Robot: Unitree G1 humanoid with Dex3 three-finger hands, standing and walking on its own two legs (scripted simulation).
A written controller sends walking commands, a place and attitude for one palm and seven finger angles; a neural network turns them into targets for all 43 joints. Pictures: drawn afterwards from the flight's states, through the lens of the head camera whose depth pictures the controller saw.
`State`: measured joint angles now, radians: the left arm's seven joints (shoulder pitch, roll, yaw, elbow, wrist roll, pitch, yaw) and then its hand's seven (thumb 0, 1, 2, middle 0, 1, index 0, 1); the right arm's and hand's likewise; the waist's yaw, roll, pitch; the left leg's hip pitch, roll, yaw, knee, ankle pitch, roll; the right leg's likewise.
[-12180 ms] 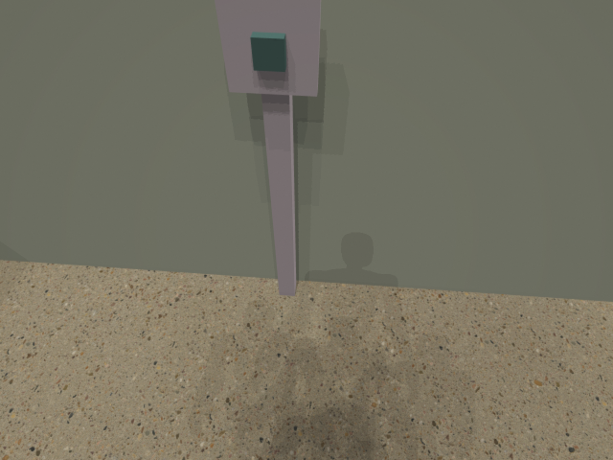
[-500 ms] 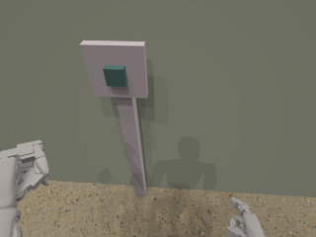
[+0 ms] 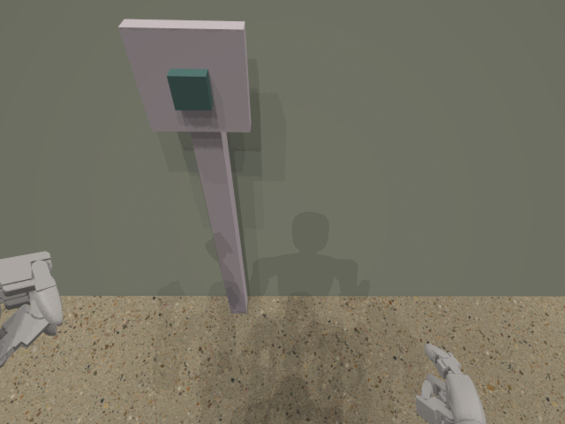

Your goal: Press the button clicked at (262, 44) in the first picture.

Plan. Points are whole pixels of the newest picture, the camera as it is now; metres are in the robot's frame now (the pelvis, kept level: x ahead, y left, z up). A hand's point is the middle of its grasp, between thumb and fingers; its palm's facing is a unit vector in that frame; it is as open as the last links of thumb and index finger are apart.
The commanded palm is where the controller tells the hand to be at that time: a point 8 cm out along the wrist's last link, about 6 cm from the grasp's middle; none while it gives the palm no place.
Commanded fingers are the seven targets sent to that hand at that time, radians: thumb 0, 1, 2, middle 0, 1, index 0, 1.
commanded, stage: step back with the hand held close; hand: left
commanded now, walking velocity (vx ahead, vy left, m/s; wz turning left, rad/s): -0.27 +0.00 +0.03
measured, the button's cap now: (191, 89) +0.57 +0.19 +0.18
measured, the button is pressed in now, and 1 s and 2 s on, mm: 0 0 0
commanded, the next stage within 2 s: stop stepping back and stand still in 0.64 s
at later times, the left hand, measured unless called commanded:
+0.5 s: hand out of the picture +0.10 +0.25 +0.17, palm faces +0.40 -0.81 -0.42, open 3.1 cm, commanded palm +0.04 +0.29 +0.18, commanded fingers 0.00 0.90 0.90 -1.30 -1.50 -1.30 -1.50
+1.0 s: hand out of the picture -0.01 +0.25 +0.17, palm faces +0.35 -0.85 -0.40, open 3.1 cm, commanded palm -0.05 +0.29 +0.18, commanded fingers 0.00 0.90 0.90 -1.30 -1.50 -1.30 -1.50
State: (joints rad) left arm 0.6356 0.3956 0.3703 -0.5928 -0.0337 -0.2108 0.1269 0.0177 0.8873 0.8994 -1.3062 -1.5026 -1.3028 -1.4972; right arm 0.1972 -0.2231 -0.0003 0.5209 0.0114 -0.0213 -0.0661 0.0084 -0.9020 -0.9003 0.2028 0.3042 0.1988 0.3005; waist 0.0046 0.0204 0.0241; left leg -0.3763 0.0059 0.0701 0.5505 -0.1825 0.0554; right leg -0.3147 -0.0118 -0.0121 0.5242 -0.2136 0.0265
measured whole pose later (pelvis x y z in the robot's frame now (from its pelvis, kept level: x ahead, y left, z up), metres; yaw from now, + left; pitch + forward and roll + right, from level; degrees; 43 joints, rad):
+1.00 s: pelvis -0.19 +0.02 +0.00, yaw -2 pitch +1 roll -1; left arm 0.66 0.39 0.36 -0.61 -0.04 -0.21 0.14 0.02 0.88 0.90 -1.31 -1.50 -1.31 -1.50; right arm 0.28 -0.21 0.01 0.65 0.00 -0.08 -0.07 0.01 -0.90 -0.90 0.21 0.30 0.20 0.30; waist 0.01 -0.04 -0.08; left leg -0.41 0.00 0.01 0.71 -0.30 0.00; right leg -0.20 -0.01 -0.01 0.49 -0.31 0.01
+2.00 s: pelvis -0.22 +0.06 +0.00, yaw +1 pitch +0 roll +0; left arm 0.25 0.24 0.03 0.65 0.04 0.05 0.01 0.01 0.91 0.90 -1.14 -1.35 -1.14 -1.35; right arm 0.15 -0.27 0.00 0.83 -0.03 -0.02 0.01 0.01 -0.90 -0.90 0.20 0.30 0.20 0.30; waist -0.02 0.01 0.02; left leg -0.33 -0.03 0.04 0.59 -0.27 0.05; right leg -0.27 -0.03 -0.04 0.60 -0.32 0.01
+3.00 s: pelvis -0.22 +0.04 +0.01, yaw +0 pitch -2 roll +0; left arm 0.18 0.20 0.02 1.14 0.01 -0.01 0.01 0.01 0.90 0.90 -0.20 -0.30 -0.20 -0.30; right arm 0.23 -0.22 -0.02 1.13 -0.02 0.00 -0.02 0.00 -0.91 -0.90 0.20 0.30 0.20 0.30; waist -0.02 0.02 0.06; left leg -0.19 0.00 0.04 0.39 -0.17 0.02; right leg -0.14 0.01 -0.04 0.38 -0.21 -0.02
